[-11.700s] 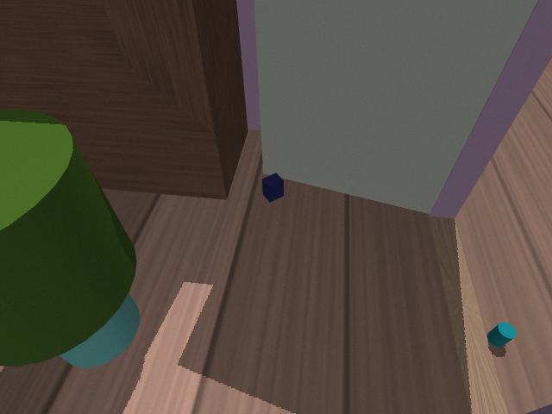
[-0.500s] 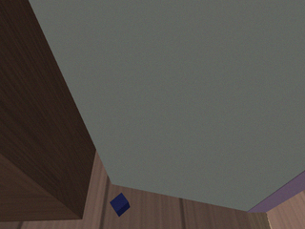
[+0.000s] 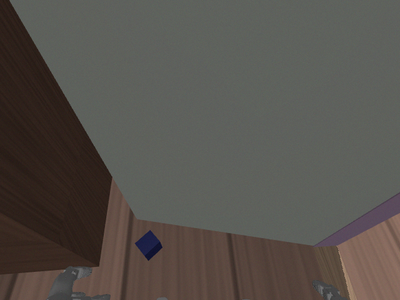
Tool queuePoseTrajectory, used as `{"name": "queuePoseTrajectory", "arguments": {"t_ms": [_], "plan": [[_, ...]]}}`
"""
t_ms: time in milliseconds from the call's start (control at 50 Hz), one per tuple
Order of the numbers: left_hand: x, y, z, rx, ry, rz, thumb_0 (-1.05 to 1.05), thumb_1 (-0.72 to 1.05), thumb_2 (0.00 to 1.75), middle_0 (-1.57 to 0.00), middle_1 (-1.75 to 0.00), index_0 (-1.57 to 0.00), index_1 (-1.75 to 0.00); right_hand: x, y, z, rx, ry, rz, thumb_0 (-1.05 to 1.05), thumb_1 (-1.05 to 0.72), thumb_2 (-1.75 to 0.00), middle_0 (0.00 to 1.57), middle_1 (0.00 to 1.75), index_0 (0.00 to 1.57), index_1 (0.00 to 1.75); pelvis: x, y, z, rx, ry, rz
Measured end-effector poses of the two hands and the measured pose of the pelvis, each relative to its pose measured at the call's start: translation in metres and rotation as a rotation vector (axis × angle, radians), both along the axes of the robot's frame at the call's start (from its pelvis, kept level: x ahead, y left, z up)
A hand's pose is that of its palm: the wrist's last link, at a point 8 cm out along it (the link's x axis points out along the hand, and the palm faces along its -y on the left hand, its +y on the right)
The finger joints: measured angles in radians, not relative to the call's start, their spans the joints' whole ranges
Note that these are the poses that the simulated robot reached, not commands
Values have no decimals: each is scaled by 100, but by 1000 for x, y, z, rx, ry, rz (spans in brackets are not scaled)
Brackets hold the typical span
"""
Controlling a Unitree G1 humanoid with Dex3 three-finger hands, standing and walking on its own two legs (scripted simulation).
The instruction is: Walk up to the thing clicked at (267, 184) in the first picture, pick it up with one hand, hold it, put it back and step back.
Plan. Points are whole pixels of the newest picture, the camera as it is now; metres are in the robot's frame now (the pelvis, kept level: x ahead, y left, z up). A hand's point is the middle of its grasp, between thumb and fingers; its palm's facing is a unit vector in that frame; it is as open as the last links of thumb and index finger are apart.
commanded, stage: rise first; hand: left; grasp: from above
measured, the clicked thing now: (149, 245) +0.40 +0.23 -0.70
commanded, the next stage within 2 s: none
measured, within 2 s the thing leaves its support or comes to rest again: neither
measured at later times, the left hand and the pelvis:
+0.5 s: hand out of the picture +0.13 +0.27 -0.23, palm faces -0.14 -0.81 -0.56, open 13.5 cm; pelvis -0.01 +0.00 -0.07, yaw +0 degrees
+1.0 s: hand (111, 283) +0.22 +0.28 -0.39, palm faces -0.30 -0.39 -0.87, open 13.7 cm; pelvis -0.06 -0.01 -0.22, yaw -2 degrees
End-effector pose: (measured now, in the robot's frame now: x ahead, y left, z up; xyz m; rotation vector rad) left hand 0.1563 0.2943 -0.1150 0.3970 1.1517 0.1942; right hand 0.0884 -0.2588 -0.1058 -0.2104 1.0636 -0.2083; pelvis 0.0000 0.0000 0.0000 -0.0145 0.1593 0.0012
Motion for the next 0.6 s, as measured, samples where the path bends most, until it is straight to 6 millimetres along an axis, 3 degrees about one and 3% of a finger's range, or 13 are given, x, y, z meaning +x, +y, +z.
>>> {"name": "queuePoseTrajectory", "arguments": {"t_ms": [100, 220, 400, 600], "plan": [[-12, 1, -19, 37, 52, -4, 0, -20, 83, -23, -85, -23, -85, 13, 2, -9, -7, -53, 26, 1, -89, -90, 20, 29, 20, 30, 0, 3, -15, -4, 47, -3], [-18, 5, -41, 94, 25, -15, -1, -35, 84, -23, -88, -23, -88, 35, 6, -27, -29, -105, 75, 1, -89, -90, 20, 29, 20, 30, -3, 3, -39, -9, 106, -3], [-22, 6, -53, 149, 27, -48, -1, -42, 84, -23, -90, -22, -91, 62, 17, -43, -33, -177, 98, 1, -89, -90, 20, 30, 20, 30, -3, 4, -60, -21, 152, 5], [-28, 5, -77, 237, 50, -82, -1, -40, 84, -19, -93, -19, -92, 69, 22, -70, -34, -206, 111, 1, -87, -89, 20, 30, 20, 30, -10, 3, -87, -24, 209, 5]]}}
